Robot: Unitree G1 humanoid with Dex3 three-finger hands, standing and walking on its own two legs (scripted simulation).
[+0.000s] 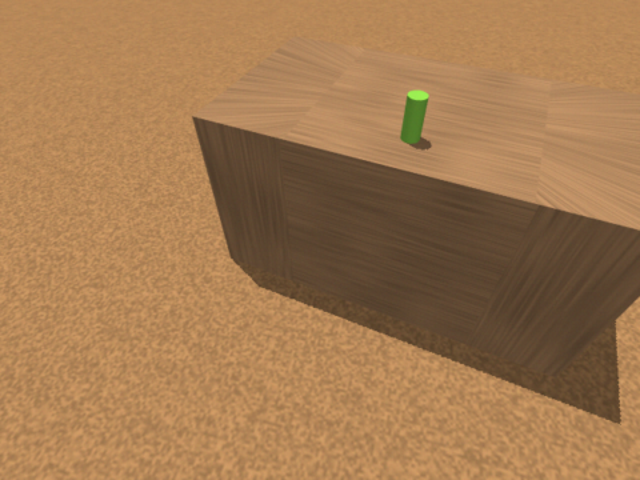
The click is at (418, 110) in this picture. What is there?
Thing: slim round
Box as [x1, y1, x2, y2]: [400, 90, 428, 143]
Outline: 420,90 413,90 408,92 400,137 403,141 409,143 418,141 420,136 428,95 425,92
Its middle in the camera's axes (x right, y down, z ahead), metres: +0.25 -0.33 +1.03
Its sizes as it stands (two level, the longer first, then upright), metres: 0.053 0.053 0.124
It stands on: a support 0.65 m high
